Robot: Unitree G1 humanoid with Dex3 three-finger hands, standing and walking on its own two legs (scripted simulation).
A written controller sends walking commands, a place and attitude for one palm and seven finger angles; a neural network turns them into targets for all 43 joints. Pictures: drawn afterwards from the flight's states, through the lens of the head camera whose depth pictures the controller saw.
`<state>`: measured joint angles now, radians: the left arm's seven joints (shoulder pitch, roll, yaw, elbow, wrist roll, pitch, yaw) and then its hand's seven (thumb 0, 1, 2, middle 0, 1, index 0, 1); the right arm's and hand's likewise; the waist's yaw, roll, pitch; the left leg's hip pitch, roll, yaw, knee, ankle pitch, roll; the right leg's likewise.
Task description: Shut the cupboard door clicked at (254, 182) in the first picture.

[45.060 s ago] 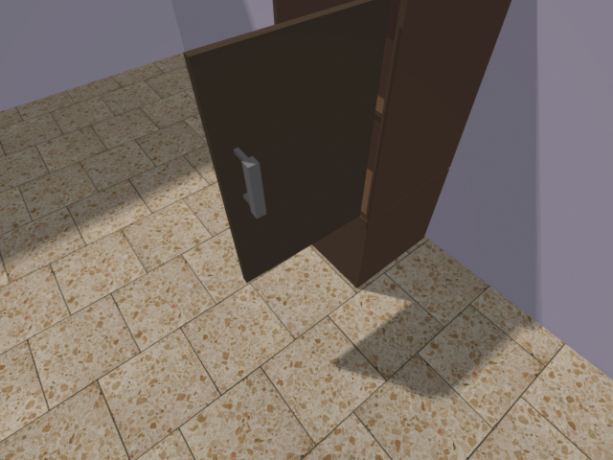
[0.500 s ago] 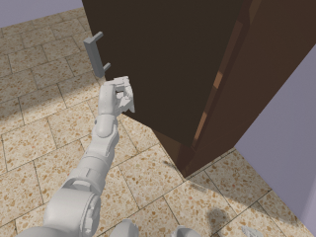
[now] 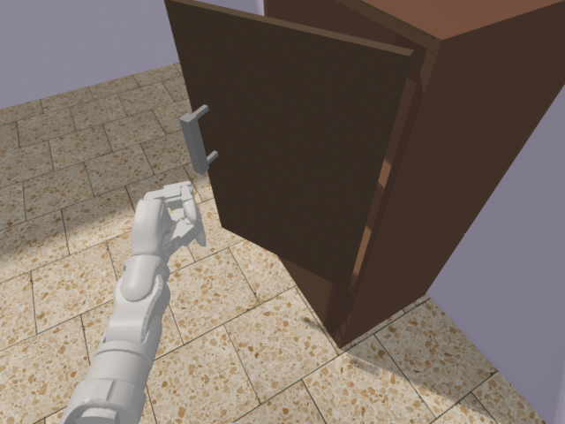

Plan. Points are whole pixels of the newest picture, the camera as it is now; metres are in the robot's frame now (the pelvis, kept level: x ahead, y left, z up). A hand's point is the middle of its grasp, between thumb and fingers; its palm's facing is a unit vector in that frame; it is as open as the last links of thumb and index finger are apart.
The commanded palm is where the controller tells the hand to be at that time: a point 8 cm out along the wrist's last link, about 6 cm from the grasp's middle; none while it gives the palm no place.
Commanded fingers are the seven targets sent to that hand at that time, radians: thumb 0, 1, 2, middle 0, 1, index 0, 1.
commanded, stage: draw the hand back to the body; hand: left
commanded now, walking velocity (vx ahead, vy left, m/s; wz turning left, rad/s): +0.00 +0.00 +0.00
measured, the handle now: (202, 139) +0.63 +0.17 +0.04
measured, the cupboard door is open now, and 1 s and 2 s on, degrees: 29 29 29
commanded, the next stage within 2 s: step back with the hand held close in 1.16 s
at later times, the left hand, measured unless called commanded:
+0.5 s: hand (67, 275) +0.26 +0.23 +0.16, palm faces +0.23 -0.93 -0.28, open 4.0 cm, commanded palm +0.21 +0.28 +0.18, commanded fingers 0.00 0.90 0.90 -0.56 -0.69 -0.56 -0.69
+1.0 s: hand out of the picture +0.20 +0.29 +0.19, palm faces +0.46 -0.79 -0.40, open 7.2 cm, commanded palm +0.15 +0.33 +0.21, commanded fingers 0.00 0.90 0.90 -0.20 -0.30 -0.20 -0.30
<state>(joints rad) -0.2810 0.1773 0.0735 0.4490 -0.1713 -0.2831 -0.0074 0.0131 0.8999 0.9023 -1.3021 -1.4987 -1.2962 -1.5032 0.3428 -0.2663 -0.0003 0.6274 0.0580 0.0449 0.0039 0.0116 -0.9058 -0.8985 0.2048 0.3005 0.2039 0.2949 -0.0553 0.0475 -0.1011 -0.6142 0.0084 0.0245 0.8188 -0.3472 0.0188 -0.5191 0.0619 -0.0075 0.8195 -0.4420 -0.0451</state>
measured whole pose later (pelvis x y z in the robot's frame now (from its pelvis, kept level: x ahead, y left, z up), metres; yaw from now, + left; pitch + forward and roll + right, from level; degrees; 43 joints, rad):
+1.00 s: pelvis +0.02 +0.02 +0.04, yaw +2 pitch -3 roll +0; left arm 0.47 0.36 0.33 -0.38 -0.09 -0.02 0.10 0.01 0.89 0.90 -0.24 -0.34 -0.24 -0.34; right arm 0.20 -0.26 0.02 0.63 0.04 -0.05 -0.07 0.01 -0.90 -0.90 0.21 0.30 0.20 0.30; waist 0.06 0.07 -0.01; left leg -0.17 -0.04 0.01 0.43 -0.21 0.05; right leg -0.05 0.02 -0.01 0.39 -0.29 -0.01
